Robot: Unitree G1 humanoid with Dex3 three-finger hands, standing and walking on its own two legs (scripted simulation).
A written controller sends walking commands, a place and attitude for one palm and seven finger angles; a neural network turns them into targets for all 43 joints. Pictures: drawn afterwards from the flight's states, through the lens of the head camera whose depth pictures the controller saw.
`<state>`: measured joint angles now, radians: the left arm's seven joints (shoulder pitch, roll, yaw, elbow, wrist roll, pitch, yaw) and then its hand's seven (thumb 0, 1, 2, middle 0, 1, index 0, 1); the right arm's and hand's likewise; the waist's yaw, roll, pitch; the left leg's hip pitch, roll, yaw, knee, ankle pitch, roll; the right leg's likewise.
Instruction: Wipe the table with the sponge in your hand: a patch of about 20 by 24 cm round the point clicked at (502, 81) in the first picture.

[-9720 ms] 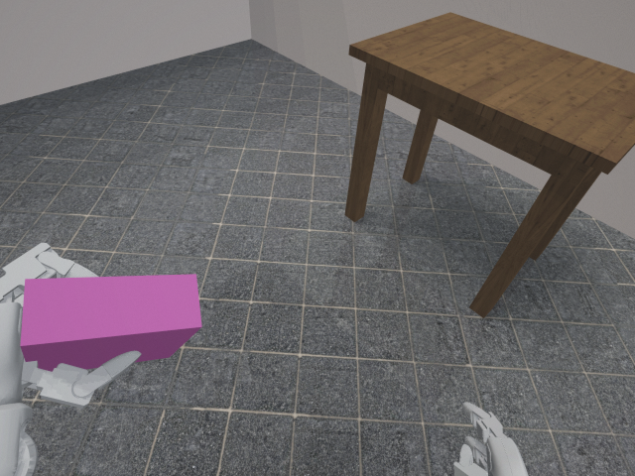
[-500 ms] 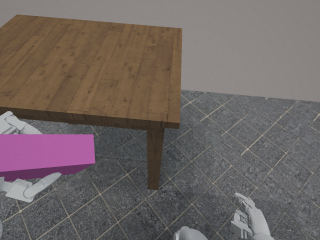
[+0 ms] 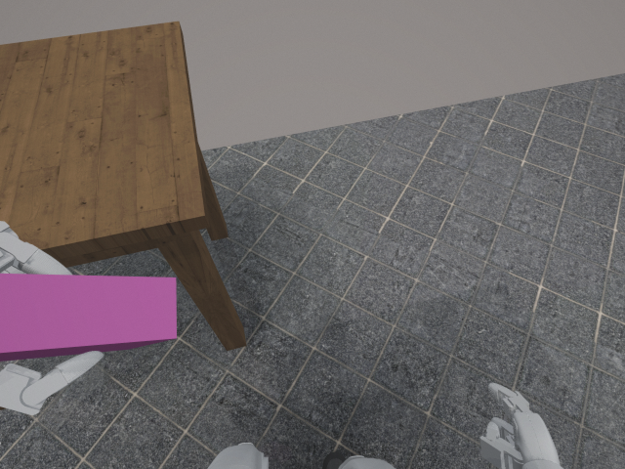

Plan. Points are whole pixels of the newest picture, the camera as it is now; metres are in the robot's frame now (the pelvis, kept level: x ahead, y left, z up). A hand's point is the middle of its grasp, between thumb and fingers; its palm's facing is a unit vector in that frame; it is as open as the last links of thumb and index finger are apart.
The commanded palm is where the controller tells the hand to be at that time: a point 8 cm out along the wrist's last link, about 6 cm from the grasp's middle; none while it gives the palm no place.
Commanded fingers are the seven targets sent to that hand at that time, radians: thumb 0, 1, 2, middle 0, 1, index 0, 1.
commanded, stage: turn to face it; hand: left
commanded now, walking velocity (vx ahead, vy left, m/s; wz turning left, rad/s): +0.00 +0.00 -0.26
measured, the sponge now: (100, 319) +0.24 +0.20 +0.14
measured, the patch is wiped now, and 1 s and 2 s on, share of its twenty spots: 0.00 0.00 0.00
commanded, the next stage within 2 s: take the last steps up to it in 0.24 s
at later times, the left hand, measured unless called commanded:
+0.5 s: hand (102, 371) +0.19 +0.17 +0.16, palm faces +0.23 -0.86 -0.45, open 9.7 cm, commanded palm +0.12 +0.24 +0.18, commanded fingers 0.00 0.10 1.30 -1.20 -1.60 -1.20 -1.60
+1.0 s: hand (21, 413) +0.16 +0.22 +0.16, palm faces +0.35 -0.83 -0.44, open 9.7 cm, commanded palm +0.10 +0.27 +0.18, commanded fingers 0.00 0.10 1.30 -1.20 -1.60 -1.20 -1.60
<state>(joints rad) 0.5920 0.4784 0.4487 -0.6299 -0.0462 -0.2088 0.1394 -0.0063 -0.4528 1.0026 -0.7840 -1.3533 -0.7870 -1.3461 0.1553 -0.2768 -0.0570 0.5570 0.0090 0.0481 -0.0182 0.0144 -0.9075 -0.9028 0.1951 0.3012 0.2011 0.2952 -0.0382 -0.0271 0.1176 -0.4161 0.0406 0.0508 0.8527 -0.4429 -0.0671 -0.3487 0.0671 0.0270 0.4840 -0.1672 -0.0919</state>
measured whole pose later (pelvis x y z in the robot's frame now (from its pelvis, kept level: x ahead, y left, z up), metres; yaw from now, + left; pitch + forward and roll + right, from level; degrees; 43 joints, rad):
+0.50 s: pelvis -0.07 -0.02 -0.01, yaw -7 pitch -1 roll +1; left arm 0.40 0.35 0.31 -0.49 -0.01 -0.17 0.13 -0.01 -0.45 1.00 -0.78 -1.35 -0.79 -1.35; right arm 0.16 -0.18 0.03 0.62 0.01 -0.03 -0.02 0.01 -0.90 -0.90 0.20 0.30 0.21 0.30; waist -0.01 0.03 0.10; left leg -0.41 0.05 0.03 0.99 -0.43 -0.03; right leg -0.33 0.01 -0.08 0.59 -0.24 -0.07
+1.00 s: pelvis -0.07 +0.00 -0.01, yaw -3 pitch -1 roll +0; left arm 0.41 0.34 0.31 -0.41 0.02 -0.22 0.15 -0.01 -0.45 1.00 -0.79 -1.35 -0.79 -1.34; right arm 0.22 -0.19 -0.01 0.66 0.00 -0.09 -0.04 0.01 -0.90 -0.90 0.20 0.30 0.20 0.30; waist 0.01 0.06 0.03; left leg -0.30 0.03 0.04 0.78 -0.42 0.01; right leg -0.27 -0.03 -0.16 0.61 -0.30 -0.03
